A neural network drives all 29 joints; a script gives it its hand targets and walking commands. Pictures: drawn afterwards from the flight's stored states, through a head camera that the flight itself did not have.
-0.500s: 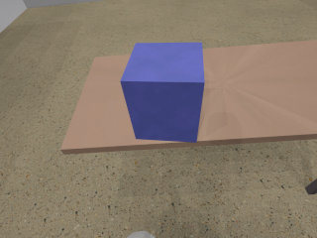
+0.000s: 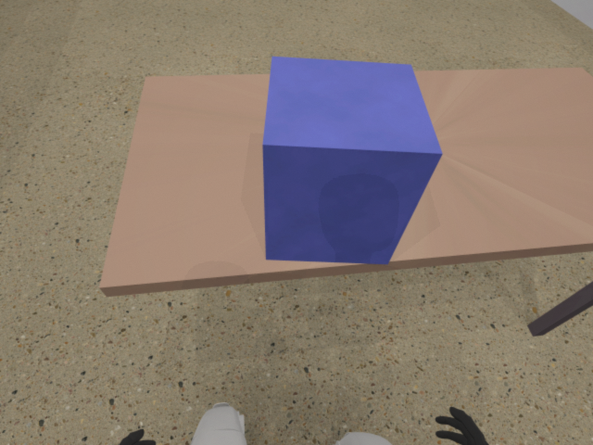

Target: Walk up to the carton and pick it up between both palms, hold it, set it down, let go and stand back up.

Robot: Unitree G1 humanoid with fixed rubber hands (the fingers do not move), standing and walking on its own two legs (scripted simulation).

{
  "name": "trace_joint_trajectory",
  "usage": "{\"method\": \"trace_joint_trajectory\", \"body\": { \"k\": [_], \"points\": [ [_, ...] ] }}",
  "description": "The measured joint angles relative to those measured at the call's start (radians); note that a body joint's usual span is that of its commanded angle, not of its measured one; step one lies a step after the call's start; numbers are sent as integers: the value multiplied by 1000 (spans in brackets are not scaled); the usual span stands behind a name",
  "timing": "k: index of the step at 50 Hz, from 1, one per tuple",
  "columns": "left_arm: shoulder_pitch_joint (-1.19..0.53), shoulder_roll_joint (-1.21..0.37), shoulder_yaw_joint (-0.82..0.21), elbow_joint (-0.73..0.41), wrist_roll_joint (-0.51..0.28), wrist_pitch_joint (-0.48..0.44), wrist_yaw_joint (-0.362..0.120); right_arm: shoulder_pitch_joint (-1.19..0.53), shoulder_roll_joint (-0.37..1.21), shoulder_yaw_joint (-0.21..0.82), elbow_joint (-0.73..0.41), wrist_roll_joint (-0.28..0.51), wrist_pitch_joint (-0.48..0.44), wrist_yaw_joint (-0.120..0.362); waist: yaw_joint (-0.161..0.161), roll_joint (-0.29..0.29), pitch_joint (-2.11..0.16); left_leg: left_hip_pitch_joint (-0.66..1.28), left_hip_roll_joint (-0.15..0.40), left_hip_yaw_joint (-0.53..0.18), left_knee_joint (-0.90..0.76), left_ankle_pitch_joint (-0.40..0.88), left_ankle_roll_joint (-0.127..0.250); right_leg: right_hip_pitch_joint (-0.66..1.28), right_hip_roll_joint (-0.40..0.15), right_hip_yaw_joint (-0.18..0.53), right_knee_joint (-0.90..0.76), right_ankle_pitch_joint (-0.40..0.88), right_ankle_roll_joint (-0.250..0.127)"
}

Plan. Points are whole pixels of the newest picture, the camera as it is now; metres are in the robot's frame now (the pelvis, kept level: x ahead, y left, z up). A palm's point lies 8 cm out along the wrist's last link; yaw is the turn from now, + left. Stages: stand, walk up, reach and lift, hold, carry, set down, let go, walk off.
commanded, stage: walk up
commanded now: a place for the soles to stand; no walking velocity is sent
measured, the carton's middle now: (334, 168) +0.50 -0.01 +0.07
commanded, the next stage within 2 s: none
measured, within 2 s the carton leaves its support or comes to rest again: neither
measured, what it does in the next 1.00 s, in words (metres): stands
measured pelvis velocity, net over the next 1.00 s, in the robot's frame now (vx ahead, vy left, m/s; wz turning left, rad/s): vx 0.03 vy -0.01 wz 0.07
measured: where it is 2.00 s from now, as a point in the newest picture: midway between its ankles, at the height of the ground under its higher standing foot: outside the picture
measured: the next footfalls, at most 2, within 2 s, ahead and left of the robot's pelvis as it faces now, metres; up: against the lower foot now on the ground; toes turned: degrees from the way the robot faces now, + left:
right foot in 1.62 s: +0.18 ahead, -0.17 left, +0.00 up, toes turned +0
left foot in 1.78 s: +0.11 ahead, +0.08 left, +0.00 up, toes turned +2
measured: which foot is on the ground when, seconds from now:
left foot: down 0.00-1.00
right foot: down 0.00-1.00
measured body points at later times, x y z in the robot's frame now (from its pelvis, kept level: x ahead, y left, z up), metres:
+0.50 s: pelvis +0.02 -0.02 +0.02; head +0.05 -0.03 +0.47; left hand +0.13 +0.22 -0.10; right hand +0.11 -0.26 -0.12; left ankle +0.08 +0.15 -0.69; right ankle +0.00 -0.11 -0.69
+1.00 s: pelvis +0.03 -0.01 +0.02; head +0.05 +0.00 +0.47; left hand +0.09 +0.25 -0.12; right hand +0.12 -0.25 -0.11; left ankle +0.08 +0.15 -0.69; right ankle +0.00 -0.11 -0.69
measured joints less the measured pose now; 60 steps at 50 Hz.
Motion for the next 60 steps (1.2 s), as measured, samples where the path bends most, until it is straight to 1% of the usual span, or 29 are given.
{"method": "trace_joint_trajectory", "body": {
  "k": [1,2,4,5,6,7,8,10,11,13,14,17,18,22,25,31,37,42,46,47,50,52,56,60],
  "points": [
    [-3,-14,-3,2,-1,-3,-6,-3,-20,-7,4,-2,6,1,-5,24,8,1,11,-15,4,0,-3,13,14,-14,-14,14,-12],
    [2,-26,-9,1,-3,-5,-10,0,-37,-12,9,-1,13,1,-10,41,5,-2,13,-28,9,-15,2,22,20,-24,-25,12,-21],
    [18,-44,-23,8,-18,2,-11,19,-63,-21,16,10,22,-1,-1,42,-24,-5,-32,-49,21,-116,31,15,10,-13,-34,1,-28],
    [24,-54,-29,17,-21,8,-9,28,-75,-24,17,14,21,-1,3,45,-36,6,-56,-56,14,-135,47,12,6,-5,-39,0,-28],
    [27,-62,-33,26,-20,16,-6,34,-84,-27,17,16,14,-1,2,49,-41,18,-75,-66,-12,-96,59,16,3,1,-47,2,-26],
    [28,-69,-37,33,-15,23,-4,39,-91,-30,16,17,4,1,-2,56,-40,32,-83,-72,-46,-8,64,22,3,5,-54,4,-21],
    [27,-71,-41,36,-9,27,-3,44,-92,-31,13,16,-9,1,-6,57,-37,43,-85,-68,-62,29,52,25,0,11,-54,5,-18],
    [19,-62,-46,34,-3,29,-8,57,-84,-24,2,11,-30,-4,-9,49,-35,53,-84,-53,-72,9,20,18,-1,27,-44,0,-14],
    [13,-56,-46,30,-1,30,-9,63,-79,-18,0,10,-33,-8,-8,50,-36,53,-77,-52,-69,-2,13,16,5,29,-42,-3,-15],
    [-6,-52,-44,28,5,26,-12,70,-68,-10,10,9,-24,-9,-14,66,-31,57,-60,-70,-68,-10,3,36,23,11,-69,14,-27],
    [-15,-51,-45,28,3,21,-15,74,-64,-5,19,9,-15,-8,-18,73,-32,60,-57,-81,-76,-7,3,48,29,0,-89,20,-34],
    [-29,-54,-54,29,-20,9,-18,85,-50,9,35,11,-1,-7,-18,66,-50,72,-82,-99,-123,5,41,59,20,-9,-127,32,-44],
    [-35,-57,-58,31,-23,9,-17,87,-48,11,37,12,-3,-6,-20,67,-51,80,-88,-103,-144,24,47,64,18,-10,-138,36,-45],
    [-62,-70,-77,35,-22,10,-16,81,-47,15,43,8,-27,-4,-24,75,-34,107,-92,-106,-191,50,23,87,13,-14,-172,50,-43],
    [-80,-73,-83,36,-19,15,-17,73,-50,15,44,9,-33,-7,-23,84,-22,114,-89,-111,-195,52,14,99,16,-19,-182,53,-43],
    [-92,-66,-84,49,-26,34,-15,68,-53,15,56,10,-20,-14,-27,80,-30,121,-97,-127,-193,45,21,119,11,-37,-191,46,-46],
    [-91,-53,-78,53,-14,44,-18,67,-59,17,57,11,-24,-14,-17,70,-23,116,-103,-132,-180,40,4,118,4,-41,-178,37,-40],
    [-82,-40,-73,59,-16,54,-22,67,-62,16,57,13,-16,-15,-14,66,-20,105,-108,-141,-161,32,3,117,0,-51,-170,31,-37],
    [-73,-33,-72,63,-15,56,-23,70,-64,16,56,14,-16,-13,-14,64,-21,97,-114,-151,-154,31,3,117,-5,-61,-171,31,-33],
    [-66,-31,-71,62,-13,54,-25,75,-63,16,54,11,-17,-11,-13,62,-24,96,-116,-151,-151,28,8,117,-6,-61,-171,29,-33],
    [-25,-31,-66,63,-13,45,-31,106,-59,13,55,3,-15,-2,-9,60,-50,99,-119,-154,-137,1,39,135,-6,-66,-181,18,-34],
    [5,-32,-68,71,-15,39,-30,127,-56,14,57,3,-18,0,-8,56,-66,107,-124,-154,-135,-9,48,150,-11,-67,-192,13,-29],
    [48,-27,-73,89,0,29,-31,157,-47,18,41,-3,-46,4,-9,38,-81,117,-134,-143,-139,-21,15,154,-26,-57,-187,-6,-15],
    [61,-5,-65,80,15,20,-29,172,-35,14,27,-5,-52,-1,-18,26,-75,99,-127,-139,-108,-51,14,121,-10,-21,-149,-27,-3]
  ]
}}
